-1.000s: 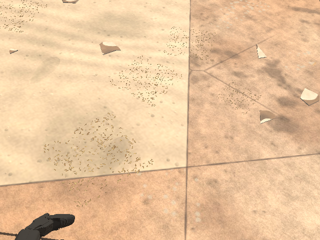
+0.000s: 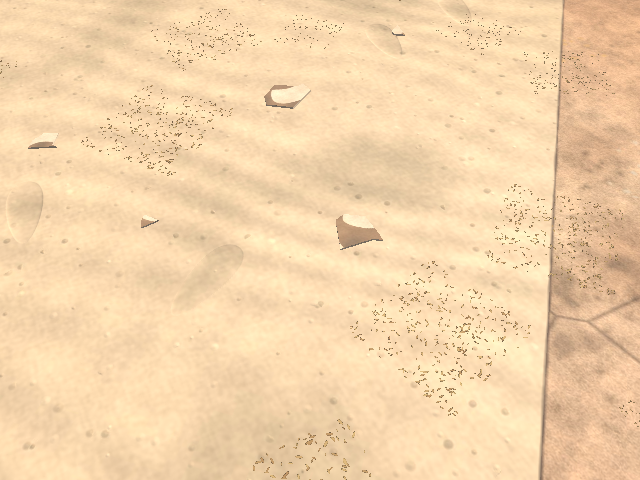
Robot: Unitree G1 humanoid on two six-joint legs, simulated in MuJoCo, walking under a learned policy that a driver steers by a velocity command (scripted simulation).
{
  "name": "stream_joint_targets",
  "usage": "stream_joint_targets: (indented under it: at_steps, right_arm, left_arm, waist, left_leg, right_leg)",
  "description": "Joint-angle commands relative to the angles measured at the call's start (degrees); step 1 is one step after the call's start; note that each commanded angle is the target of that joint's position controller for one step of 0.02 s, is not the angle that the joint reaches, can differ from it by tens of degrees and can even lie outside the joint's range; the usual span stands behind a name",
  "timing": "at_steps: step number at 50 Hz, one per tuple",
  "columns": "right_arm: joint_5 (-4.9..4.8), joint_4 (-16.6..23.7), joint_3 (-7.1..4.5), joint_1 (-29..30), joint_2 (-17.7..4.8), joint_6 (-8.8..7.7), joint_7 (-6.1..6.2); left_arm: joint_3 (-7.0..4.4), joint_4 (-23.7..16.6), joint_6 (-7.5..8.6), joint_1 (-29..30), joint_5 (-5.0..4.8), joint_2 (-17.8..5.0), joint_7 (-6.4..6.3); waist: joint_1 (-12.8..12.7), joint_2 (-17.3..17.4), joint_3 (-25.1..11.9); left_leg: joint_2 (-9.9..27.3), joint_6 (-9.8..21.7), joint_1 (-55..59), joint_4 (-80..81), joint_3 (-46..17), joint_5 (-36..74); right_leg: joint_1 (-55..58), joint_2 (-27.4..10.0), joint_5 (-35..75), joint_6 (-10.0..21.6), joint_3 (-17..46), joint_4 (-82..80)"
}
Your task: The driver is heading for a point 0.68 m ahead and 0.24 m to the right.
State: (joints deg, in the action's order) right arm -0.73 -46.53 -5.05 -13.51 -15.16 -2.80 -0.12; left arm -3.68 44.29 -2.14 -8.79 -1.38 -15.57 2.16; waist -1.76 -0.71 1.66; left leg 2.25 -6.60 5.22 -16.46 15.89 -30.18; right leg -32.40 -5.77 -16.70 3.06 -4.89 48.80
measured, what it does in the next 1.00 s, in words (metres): walks ahead, turning right: right foot, then left foot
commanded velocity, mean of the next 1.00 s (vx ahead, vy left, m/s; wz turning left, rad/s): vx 0.10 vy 0.00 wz -0.57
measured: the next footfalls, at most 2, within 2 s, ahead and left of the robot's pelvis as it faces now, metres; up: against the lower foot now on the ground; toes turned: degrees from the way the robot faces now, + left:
right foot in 0.04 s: +0.14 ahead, -0.10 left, +0.01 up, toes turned -7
left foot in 0.50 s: +0.34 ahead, +0.07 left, +0.01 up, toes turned -24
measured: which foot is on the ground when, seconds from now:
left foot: down 0.00-0.02, up 0.04-0.48, down 0.50-0.92, up 0.94-1.00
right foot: up 0.00-0.02, down 0.04-0.50, up 0.52-0.90, down 0.92-1.00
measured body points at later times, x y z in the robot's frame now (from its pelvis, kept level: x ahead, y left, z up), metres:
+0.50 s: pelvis +0.18 -0.01 +0.01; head +0.21 -0.02 +0.46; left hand +0.40 +0.24 -0.07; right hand +0.30 -0.32 -0.07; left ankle +0.30 +0.08 -0.72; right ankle +0.11 -0.10 -0.71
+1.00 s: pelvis +0.19 -0.03 +0.02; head +0.21 -0.08 +0.47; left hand +0.48 +0.10 -0.05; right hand +0.14 -0.36 -0.10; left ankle +0.29 +0.08 -0.66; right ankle +0.14 -0.12 -0.71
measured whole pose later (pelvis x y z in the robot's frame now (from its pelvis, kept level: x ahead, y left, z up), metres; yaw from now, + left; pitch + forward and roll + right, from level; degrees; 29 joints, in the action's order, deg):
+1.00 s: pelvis +0.19 -0.03 +0.02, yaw -37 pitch +1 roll +2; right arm 0.2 -42.9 -4.9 -5.6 -18.5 1.3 1.7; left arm -3.8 34.6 -2.3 -11.5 0.8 -17.1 -0.1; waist 0.1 2.3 3.8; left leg 2.8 -2.8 -27.2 -53.7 1.9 -27.9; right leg -18.0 0.4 -16.5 2.4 1.2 32.9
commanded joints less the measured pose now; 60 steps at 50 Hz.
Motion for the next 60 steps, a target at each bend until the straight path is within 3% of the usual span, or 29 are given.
stream_joint_targets:
  at_steps: [1,2,3,4,5,6,7,9,12,20,23,24,25,26,27,28,29,31,35,41,44,45,46,47,48,50,51,54,60]
  right_arm:
    - [-2.09,5.19,-2.31,10.66,-10.11,-0.17,-0.29]
    - [0.28,6.0,0.1,10.0,-1.72,-0.58,-0.56]
    - [0.48,9.31,1.0,3.34,1.05,-2.08,-0.31]
    - [-1.54,8.64,0.15,4.74,-5.35,-3.28,-0.48]
    - [-1.94,9.47,-0.24,7.86,-7.26,-3.75,-0.46]
    - [-0.5,8.94,-0.32,8.5,-6.77,-3.59,0.34]
    - [0.6,9.42,-0.34,10.14,-6.43,-2.98,1.18]
    - [0.55,9.85,-0.64,11.31,-6.71,-1.23,1.3]
    - [1.04,10.4,0.35,13.58,-3.46,-0.16,1.54]
    - [0.32,10.18,0.17,17.36,-4.43,0.55,0.34]
    - [0.33,9.15,-0.7,13.68,-6.08,-0.78,-0.15]
    - [0.83,8.52,-1.06,11.37,-6.93,-1.37,-0.13]
    - [1.94,8.59,-1.84,8.49,-10.5,-1.62,0.28]
    - [3.52,8.91,-2.07,8.8,-13.46,-1.05,0.63]
    - [2.8,8.13,-1.93,6.76,-11.58,-0.7,0.49]
    - [1.98,9.24,-0.9,8.62,-7.89,-0.58,0.6]
    - [1.72,9.44,-0.42,9.88,-6.23,-0.08,0.77]
    - [1.26,9.35,-0.14,11.29,-6.62,0.99,1.37]
    - [1.9,8.42,-0.68,8.95,-8.54,2.09,2.55]
    - [0.88,8.06,-1.55,9.25,-11.6,2.95,1.96]
    - [-0.49,7.42,-1.65,9.91,-12.02,3.19,1.79]
    - [-0.71,6.37,-1.39,7.9,-10.6,3.29,1.74]
    - [0.3,5.69,-0.75,5.58,-7.71,3.4,1.41]
    - [2.64,9.4,0.08,8.05,-5.86,3.23,1.45]
    - [2.07,10.49,-0.78,13.76,-8.2,2.85,2.01]
    - [0.49,8.32,-1.4,10.15,-8.87,3.31,2.27]
    - [1.03,7.19,-1.63,8.91,-9.28,3.55,2.55]
    - [0.76,6.3,-1.33,6.71,-7.91,3.6,2.13]
    - [0.53,6.98,0.34,9.04,-5.62,3.63,1.31]
  left_arm:
    - [-5.38,2.29,-0.62,-22.45,0.29,-11.82,-0.96]
    - [-5.63,3.43,-0.41,-19.87,0.13,-14.66,-1.76]
    - [-4.62,-1.86,2.21,-11.87,1.61,-18.1,-1.33]
    - [-4.01,-4.57,4.27,-9.02,1.57,-15.51,-0.1]
    - [-3.4,-4.76,5.43,-8.54,0.85,-12.54,0.13]
    - [-3.26,-4.4,5.9,-7.04,0.06,-11.49,0.07]
    - [-3.07,-4.42,5.78,-5.62,0.25,-10.83,-0.64]
    - [-2.35,-5.18,5.76,-5.87,1.13,-9.03,-2.19]
    - [-3.0,-5.05,5.21,-8.91,0.82,-10.46,-3.96]
    - [-3.44,-7.93,0.82,-6.58,0.28,-10.03,-5.06]
    - [-3.18,-9.8,0.58,-2.5,0.03,-9.55,-4.94]
    - [-2.9,-10.6,0.77,-1.28,0.05,-8.83,-4.91]
    - [-2.0,-11.83,1.04,-2.12,1.2,-5.95,-4.87]
    - [-1.26,-12.58,1.22,-7.85,1.74,-3.18,-4.89]
    - [-2.39,-11.44,1.2,-12.61,1.49,-8.35,-4.49]
    - [-3.7,-9.96,0.7,-10.89,0.69,-12.48,-4.35]
    - [-4.17,-9.54,0.01,-8.06,0.36,-13.23,-4.37]
    - [-3.68,-10.58,-1.11,-5.04,0.16,-10.98,-4.25]
    - [-2.02,-13.06,-1.12,-1.14,0.01,-6.81,-3.67]
    - [-1.75,-13.98,-1.28,-0.42,0.33,-7.48,-2.19]
    - [-2.35,-12.81,-1.5,-3.96,0.51,-7.53,-1.45]
    - [-2.92,-11.9,-1.47,-5.92,0.71,-8.46,-1.63]
    - [-4.12,-11.92,-1.28,-7.48,0.82,-12.32,-2.3]
    - [-5.19,-14.03,-0.89,-6.69,1.63,-18.93,-2.99]
    - [-4.6,-14.07,0.6,-7.94,3.47,-16.48,-2.62]
    - [-3.26,-13.81,2.2,-1.46,2.39,-12.32,-2.84]
    - [-2.44,-13.98,2.29,0.66,1.45,-10.17,-3.12]
    - [-1.08,-13.64,2.2,0.84,1.95,-8.02,-3.76]
    - [-1.07,-11.85,1.65,-0.33,2.22,-8.75,-3.68]
  waist:
    - [-13.78,1.26,-7.42]
    - [-8.87,-16.2,0.32]
    - [1.62,-23.76,-5.67]
    - [0.36,-11.91,-7.9]
    - [0.18,-5.41,-4.6]
    - [1.41,0.03,-3.35]
    - [1.87,-0.28,-3.35]
    - [2.39,-1.23,-4.42]
    - [1.61,-0.12,-7.15]
    - [-0.63,-6.92,-6.41]
    - [1.71,-8.53,-5.96]
    - [2.99,-8.03,-6.47]
    - [2.75,-1.83,-10.78]
    - [-1.5,13.04,-10.9]
    - [-1.99,16.49,-13.29]
    - [-0.82,10.88,-10.51]
    - [-0.26,7.36,-8.95]
    - [0.1,6.95,-6.41]
    - [2.36,9.85,-7.31]
    - [2.88,11.01,-8.52]
    - [0.35,9.87,-7.88]
    - [0.04,7.86,-7.65]
    - [0.71,-2.92,-6.3]
    - [1.43,-18.83,-4.44]
    - [-3.05,-12.32,-7.11]
    - [1.28,-7.38,-5.35]
    - [1.9,-6.91,-5.63]
    - [2.79,-6.98,-7.74]
    - [0.25,-8.02,-5.66]
  left_leg:
    - [9.55,9.01,-10.65,-30.4,-1.57,53.04]
    - [1.04,5.03,-28.13,-53.17,-4.42,-0.02]
    - [-8.3,3.43,-42.61,-68.78,-15.26,-10.7]
    - [-5.7,4.4,-44.74,-70.9,-20.2,-5.61]
    - [-3.14,6.08,-46.1,-66.8,-20.3,-0.86]
    - [-0.17,6.56,-44.2,-62.01,-20.59,3.9]
    - [1.17,6.22,-41.99,-58.43,-20.54,4.91]
    - [1.34,6.01,-37.37,-51.69,-20.06,8.09]
    - [-0.91,4.18,-38.53,-40.55,-19.21,13.15]
    - [-4.45,1.36,-32.91,-21.29,-19.71,20.04]
    - [-4.86,3.39,-27.05,-10.13,-19.72,23.07]
    - [-3.47,4.86,-21.71,-4.6,-19.82,30.88]
    - [6.34,8.52,-12.21,-5.09,-27.75,43.08]
    - [18.72,18.52,-2.63,-5.6,-43.69,62.81]
    - [24.66,25.01,-3.04,-4.14,-52.83,57.72]
    - [21.08,23.85,-5.32,-4.78,-45.3,52.25]
    - [16.74,21.09,-7.76,-5.16,-37.26,46.57]
    - [13.01,19.22,-12.69,-3.22,-30.34,39.42]
    - [12.42,20.48,-10.92,-1.37,-23.48,40.24]
    - [15.17,19.75,-12.43,-1.66,-18.93,36.98]
    - [14.88,16.22,-14.67,-5.95,-16.32,31.4]
    - [13.18,13.04,-18.14,-9.99,-14.04,26.34]
    - [8.43,7.64,-27.44,-21.42,-8.63,15.61]
    - [-0.92,2.34,-44.26,-36.02,-7.25,-6.79]
    - [-1.8,2.72,-44.71,-46.5,-17.31,-8.5]
    - [0.31,4.01,-44.32,-48.79,-19.2,1.66]
    - [0.6,3.56,-43.65,-48.41,-19.1,4.9]
    - [-0.69,2.03,-37.86,-49.26,-17.87,10.09]
    - [0.02,1.99,-30.05,-29.25,-17.3,8.82]
  right_leg:
    - [28.32,7.7,4.0,4.52,-4.12,-12.37]
    - [29.45,2.47,20.55,7.11,8.65,-15.34]
    - [32.51,-8.48,20.55,19.69,44.92,-28.51]
    - [32.22,-14.49,20.96,21.56,47.99,-34.65]
    - [29.36,-12.99,19.0,19.25,41.27,-32.91]
    - [25.83,-10.23,18.29,15.63,35.48,-31.39]
    - [23.19,-9.18,22.34,14.27,31.8,-31.03]
    - [21.12,-6.46,34.02,12.34,24.48,-31.33]
    - [26.02,-4.33,46.33,11.37,19.53,-29.16]
    - [24.3,-2.07,30.16,8.15,22.98,-24.37]
    - [24.67,-0.62,24.59,6.02,27.56,-20.01]
    - [23.17,1.53,21.76,4.13,27.49,-17.06]
    - [18.77,5.45,12.22,1.43,23.89,-7.66]
    - [3.62,14.43,-22.35,-2.29,16.79,4.76]
    - [-0.41,11.19,-26.36,-5.1,15.25,16.73]
    - [-1.59,8.72,-21.54,-6.55,14.98,22.54]
    - [-2.09,7.44,-17.21,-7.41,13.59,24.0]
    - [-1.25,5.88,-11.94,-8.29,11.71,22.8]
    - [0.76,4.65,-9.02,-8.53,7.25,11.98]
    - [10.54,3.26,-5.24,-6.09,3.68,-3.55]
    - [17.81,4.84,2.15,-2.72,1.11,-16.84]
    - [22.93,5.92,5.47,-0.79,1.93,-21.63]
    - [29.44,-0.72,17.14,2.8,13.04,-27.48]
    - [31.74,-15.45,29.1,13.55,34.77,-29.53]
    - [27.68,-16.28,26.15,17.88,36.25,-31.04]
    - [25.57,-9.85,20.56,11.43,25.41,-30.19]
    - [25.47,-8.22,21.74,9.47,22.94,-29.53]
    - [23.97,-5.81,28.85,9.61,18.81,-28.78]
    - [23.82,-5.67,21.52,10.29,20.09,-28.21]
